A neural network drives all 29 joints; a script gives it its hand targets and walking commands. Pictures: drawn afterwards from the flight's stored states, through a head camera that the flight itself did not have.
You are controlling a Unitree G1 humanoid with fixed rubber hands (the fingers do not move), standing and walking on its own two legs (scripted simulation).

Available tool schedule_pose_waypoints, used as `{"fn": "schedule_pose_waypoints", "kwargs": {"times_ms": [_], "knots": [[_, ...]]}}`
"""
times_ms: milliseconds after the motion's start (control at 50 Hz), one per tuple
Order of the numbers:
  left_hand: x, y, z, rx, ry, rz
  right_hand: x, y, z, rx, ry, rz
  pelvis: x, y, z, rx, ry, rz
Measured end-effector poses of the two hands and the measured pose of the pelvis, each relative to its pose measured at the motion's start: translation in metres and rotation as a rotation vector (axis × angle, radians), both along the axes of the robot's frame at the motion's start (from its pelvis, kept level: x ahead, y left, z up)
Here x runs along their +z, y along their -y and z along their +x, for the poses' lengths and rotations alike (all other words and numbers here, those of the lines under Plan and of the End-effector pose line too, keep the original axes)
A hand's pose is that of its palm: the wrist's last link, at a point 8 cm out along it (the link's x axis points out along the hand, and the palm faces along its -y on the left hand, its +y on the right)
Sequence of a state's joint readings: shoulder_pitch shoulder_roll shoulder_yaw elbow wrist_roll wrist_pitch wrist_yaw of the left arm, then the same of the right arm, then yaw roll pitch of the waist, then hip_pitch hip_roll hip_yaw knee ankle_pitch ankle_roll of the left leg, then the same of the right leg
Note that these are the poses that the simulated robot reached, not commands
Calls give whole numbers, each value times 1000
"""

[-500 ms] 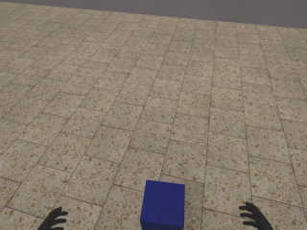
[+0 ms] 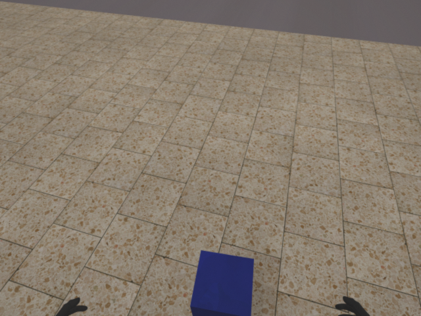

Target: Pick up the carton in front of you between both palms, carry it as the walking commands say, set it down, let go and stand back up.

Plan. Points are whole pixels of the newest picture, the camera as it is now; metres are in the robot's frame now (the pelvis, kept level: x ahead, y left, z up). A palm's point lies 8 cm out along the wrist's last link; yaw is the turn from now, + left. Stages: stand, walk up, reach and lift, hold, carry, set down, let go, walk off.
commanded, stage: stand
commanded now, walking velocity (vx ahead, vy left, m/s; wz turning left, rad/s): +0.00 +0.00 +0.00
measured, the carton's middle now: (222, 290) +0.34 -0.04 -0.65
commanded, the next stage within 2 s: none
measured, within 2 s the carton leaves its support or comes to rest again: neither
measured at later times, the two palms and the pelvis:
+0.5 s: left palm out of the picture +0.08 +0.31 -0.09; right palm out of the picture +0.08 -0.30 -0.10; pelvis -0.01 +0.00 +0.00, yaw +0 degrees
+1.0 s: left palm out of the picture +0.07 +0.32 -0.09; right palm out of the picture +0.07 -0.30 -0.10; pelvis -0.02 +0.00 +0.01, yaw +0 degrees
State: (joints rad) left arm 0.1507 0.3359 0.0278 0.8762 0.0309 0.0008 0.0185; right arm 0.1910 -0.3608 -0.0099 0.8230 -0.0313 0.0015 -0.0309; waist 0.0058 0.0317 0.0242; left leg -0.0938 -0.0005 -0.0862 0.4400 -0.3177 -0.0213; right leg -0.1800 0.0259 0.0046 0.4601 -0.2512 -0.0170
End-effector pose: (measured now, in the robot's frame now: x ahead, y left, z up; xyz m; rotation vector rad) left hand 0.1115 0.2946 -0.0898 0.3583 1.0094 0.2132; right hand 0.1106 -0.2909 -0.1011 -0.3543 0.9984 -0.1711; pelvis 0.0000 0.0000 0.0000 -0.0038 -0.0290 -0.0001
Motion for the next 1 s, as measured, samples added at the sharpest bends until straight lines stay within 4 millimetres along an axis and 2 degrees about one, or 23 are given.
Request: {"fn": "schedule_pose_waypoints", "kwargs": {"times_ms": [540, 1000], "knots": [[-2, -16, -34, 38, -79, 7, -1, 9, -32, -14, -78, -18, 5, -2, -15, -1, 15, 3], [-3, -21, -39, 42, -108, 11, -1, 13, -39, -28, -106, -24, 6, -3, -19, -4, 14, 5]]}}
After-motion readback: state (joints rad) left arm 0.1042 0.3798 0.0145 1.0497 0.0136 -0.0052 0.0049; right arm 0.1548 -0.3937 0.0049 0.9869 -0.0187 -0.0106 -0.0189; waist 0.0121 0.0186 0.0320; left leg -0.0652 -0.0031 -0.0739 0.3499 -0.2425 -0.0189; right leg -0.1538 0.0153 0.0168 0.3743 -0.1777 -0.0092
